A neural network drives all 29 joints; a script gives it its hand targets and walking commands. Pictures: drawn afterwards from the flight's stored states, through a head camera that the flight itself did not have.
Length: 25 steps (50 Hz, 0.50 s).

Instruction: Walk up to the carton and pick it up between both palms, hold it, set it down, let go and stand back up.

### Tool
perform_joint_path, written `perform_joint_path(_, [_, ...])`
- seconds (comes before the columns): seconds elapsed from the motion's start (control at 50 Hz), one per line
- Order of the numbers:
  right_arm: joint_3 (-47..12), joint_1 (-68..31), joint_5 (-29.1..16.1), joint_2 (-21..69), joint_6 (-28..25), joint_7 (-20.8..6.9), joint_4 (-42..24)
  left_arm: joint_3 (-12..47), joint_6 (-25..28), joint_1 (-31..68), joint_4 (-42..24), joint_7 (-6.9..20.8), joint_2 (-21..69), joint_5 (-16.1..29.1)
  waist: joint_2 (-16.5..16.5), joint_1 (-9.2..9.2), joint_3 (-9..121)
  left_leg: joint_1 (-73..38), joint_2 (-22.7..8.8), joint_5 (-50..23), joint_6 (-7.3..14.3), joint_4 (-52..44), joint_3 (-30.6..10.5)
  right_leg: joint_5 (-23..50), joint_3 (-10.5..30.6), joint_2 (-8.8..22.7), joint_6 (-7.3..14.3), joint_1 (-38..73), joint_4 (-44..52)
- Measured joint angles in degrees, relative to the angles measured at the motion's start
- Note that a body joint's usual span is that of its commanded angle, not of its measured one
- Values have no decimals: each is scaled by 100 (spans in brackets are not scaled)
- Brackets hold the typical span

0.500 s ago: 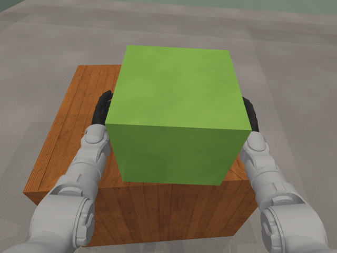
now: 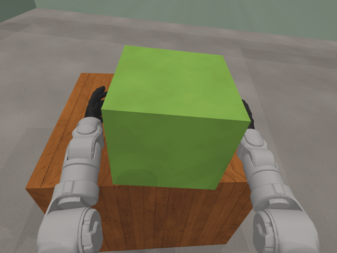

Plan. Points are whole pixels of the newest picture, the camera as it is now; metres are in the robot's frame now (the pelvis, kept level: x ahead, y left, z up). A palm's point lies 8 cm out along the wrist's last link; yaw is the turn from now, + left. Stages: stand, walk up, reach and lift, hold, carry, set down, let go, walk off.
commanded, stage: reach and lift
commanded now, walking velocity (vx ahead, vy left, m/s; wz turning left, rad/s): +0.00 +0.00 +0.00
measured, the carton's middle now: (169, 117) +0.45 -0.02 +0.12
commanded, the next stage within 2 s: hold in 1.74 s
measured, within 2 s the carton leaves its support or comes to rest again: neither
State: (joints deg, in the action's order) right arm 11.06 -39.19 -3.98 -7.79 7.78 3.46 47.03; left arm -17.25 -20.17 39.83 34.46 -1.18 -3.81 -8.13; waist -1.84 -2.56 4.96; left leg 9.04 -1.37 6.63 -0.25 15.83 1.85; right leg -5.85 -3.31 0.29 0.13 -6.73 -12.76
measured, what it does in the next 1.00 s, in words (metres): stands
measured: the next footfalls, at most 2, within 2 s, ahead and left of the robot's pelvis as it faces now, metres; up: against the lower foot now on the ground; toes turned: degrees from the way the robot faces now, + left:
none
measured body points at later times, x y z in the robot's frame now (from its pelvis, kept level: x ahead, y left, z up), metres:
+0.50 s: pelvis +0.02 -0.01 +0.00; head -0.02 +0.01 +0.45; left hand +0.40 +0.18 +0.18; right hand +0.39 -0.19 +0.16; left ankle +0.02 +0.12 -0.75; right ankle +0.01 -0.12 -0.75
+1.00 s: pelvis +0.00 -0.01 +0.00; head -0.05 +0.01 +0.45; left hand +0.38 +0.18 +0.20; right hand +0.38 -0.19 +0.18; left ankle +0.02 +0.12 -0.75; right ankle +0.01 -0.12 -0.75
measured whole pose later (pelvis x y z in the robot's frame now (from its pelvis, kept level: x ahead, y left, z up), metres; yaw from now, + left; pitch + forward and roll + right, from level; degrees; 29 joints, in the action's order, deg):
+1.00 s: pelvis +0.00 -0.01 +0.00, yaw +1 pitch -4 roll -1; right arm 4.1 -36.8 -11.9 -8.7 22.1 7.8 29.3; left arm -18.4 -39.5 36.7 11.5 3.0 -4.1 -11.3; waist -1.7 -4.1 3.2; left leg 5.4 -1.5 7.8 -0.5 17.1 0.8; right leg -7.6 -4.2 0.2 0.4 -3.0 -14.4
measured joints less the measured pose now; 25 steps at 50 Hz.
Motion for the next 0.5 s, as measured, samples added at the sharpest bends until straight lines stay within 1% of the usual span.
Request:
perform_joint_path(0.1, [-101,126,-45,15,169,13,-302,-16,-314,-119,-438,73,36,-72,-3,-26,-116,-87,-16,23,-11,4,-12,-38,-11,-16,15,82,-22])
perform_joint_path(0.26, [-551,366,-441,-56,458,253,-1046,66,-744,-398,-1319,150,-13,-31,-9,-132,-164,-205,-52,119,-41,64,-39,-116,-33,-52,29,227,-36])
perform_joint_path(0.5, [-923,516,-794,-121,1010,467,-1726,0,-1448,-705,-2276,335,-7,-183,-32,-157,-255,-487,-35,227,-43,93,-57,-241,-49,-35,14,512,-78])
